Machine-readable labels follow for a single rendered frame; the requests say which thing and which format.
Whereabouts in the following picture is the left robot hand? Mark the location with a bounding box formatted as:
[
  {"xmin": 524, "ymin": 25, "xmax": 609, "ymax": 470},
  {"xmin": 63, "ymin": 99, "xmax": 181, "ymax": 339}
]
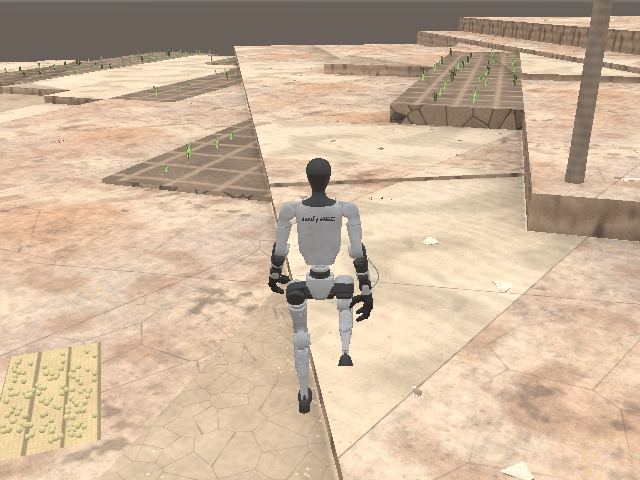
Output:
[{"xmin": 268, "ymin": 274, "xmax": 291, "ymax": 294}]

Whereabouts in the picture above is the robot left upper arm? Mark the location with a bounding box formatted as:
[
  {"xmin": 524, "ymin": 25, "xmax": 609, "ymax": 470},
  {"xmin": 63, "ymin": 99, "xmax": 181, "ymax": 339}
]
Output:
[{"xmin": 274, "ymin": 202, "xmax": 298, "ymax": 257}]

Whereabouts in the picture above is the robot right upper arm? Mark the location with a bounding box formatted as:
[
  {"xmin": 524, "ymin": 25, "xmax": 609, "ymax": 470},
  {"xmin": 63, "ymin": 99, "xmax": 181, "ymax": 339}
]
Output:
[{"xmin": 340, "ymin": 201, "xmax": 364, "ymax": 259}]

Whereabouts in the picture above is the right robot forearm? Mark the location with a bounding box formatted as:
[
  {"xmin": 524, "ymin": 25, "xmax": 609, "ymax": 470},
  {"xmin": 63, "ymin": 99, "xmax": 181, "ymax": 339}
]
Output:
[{"xmin": 353, "ymin": 243, "xmax": 372, "ymax": 295}]

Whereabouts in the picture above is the left robot forearm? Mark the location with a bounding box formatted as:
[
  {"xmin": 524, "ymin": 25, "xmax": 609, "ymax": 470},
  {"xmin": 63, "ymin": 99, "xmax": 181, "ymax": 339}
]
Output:
[{"xmin": 269, "ymin": 242, "xmax": 285, "ymax": 279}]

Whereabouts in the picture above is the right robot hand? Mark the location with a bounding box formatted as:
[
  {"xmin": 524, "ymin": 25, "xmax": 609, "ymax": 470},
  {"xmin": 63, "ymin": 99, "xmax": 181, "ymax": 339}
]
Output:
[{"xmin": 349, "ymin": 293, "xmax": 373, "ymax": 322}]

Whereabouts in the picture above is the robot torso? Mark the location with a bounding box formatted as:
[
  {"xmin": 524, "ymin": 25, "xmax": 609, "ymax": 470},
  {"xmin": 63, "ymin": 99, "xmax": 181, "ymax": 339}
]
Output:
[{"xmin": 296, "ymin": 197, "xmax": 343, "ymax": 300}]

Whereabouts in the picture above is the robot right shin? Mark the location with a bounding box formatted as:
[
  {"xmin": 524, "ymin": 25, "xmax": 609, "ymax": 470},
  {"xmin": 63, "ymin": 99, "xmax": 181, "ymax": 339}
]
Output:
[{"xmin": 339, "ymin": 298, "xmax": 353, "ymax": 355}]

